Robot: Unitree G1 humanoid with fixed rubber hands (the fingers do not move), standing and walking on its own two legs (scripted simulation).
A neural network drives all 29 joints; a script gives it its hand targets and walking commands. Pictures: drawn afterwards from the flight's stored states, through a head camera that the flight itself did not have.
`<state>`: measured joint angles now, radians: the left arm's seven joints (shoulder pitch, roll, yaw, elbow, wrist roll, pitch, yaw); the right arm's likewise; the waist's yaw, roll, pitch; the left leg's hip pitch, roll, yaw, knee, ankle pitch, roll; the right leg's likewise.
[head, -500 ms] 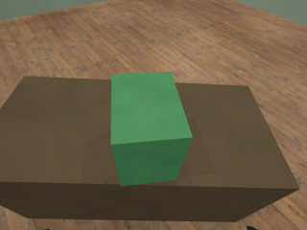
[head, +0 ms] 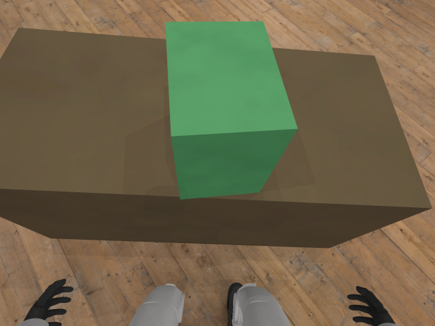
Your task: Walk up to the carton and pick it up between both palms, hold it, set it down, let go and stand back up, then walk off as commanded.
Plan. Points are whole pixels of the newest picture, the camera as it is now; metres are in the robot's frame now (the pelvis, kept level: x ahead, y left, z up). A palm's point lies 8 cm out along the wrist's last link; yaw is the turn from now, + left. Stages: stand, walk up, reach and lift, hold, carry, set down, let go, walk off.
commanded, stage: walk off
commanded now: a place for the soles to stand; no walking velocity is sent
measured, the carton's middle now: (218, 117) +0.52 -0.02 -0.03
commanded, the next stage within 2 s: none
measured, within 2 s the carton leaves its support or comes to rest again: neither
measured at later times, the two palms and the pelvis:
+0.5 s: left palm out of the picture +0.00 +0.42 -0.14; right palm out of the picture -0.02 -0.23 -0.06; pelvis -0.11 +0.09 +0.01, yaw -1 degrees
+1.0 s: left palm out of the picture -0.10 +0.27 -0.12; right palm out of the picture -0.16 -0.38 -0.11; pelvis -0.24 -0.03 -0.03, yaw -5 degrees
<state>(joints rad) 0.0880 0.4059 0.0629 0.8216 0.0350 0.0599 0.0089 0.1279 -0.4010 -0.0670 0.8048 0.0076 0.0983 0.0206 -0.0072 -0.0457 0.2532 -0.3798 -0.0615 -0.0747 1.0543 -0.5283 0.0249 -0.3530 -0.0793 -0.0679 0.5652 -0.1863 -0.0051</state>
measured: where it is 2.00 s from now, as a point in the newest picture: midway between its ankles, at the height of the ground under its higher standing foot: outside the picture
